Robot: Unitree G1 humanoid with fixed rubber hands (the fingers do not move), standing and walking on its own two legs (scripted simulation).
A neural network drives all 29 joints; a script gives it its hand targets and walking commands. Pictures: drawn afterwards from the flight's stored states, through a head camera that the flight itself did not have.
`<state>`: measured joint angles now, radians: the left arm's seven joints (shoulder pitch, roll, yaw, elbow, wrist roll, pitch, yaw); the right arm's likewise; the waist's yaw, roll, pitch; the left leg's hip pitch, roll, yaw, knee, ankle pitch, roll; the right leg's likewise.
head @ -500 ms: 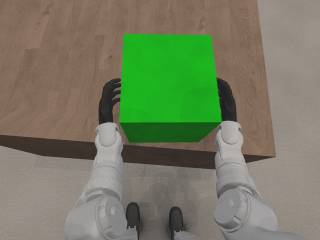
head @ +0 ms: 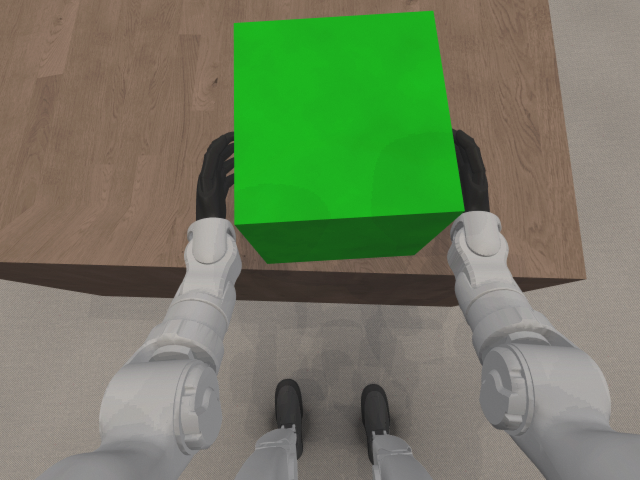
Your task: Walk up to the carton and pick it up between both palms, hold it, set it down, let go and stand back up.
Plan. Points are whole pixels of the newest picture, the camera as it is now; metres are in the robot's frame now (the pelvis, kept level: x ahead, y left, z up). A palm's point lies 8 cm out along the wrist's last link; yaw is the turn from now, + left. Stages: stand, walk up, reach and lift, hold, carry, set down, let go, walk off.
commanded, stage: set down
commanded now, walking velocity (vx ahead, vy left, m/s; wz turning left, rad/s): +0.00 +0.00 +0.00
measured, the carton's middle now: (337, 156) +0.49 -0.01 -0.06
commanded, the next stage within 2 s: none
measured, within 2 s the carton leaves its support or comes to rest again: neither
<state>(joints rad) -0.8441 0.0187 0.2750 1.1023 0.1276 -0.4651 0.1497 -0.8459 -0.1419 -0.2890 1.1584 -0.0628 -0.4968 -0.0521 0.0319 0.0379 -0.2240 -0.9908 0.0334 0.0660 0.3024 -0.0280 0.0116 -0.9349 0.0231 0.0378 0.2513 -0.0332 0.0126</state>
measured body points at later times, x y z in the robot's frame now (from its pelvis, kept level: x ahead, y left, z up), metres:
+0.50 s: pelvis -0.09 -0.04 +0.00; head +0.23 -0.01 +0.30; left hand +0.43 +0.15 -0.10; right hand +0.44 -0.22 -0.07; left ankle +0.01 +0.11 -0.72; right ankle +0.00 -0.13 -0.72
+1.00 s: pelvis +0.02 +0.00 +0.03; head +0.02 +0.01 +0.48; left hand +0.41 +0.20 +0.08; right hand +0.43 -0.19 +0.10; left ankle +0.01 +0.11 -0.72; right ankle +0.00 -0.13 -0.72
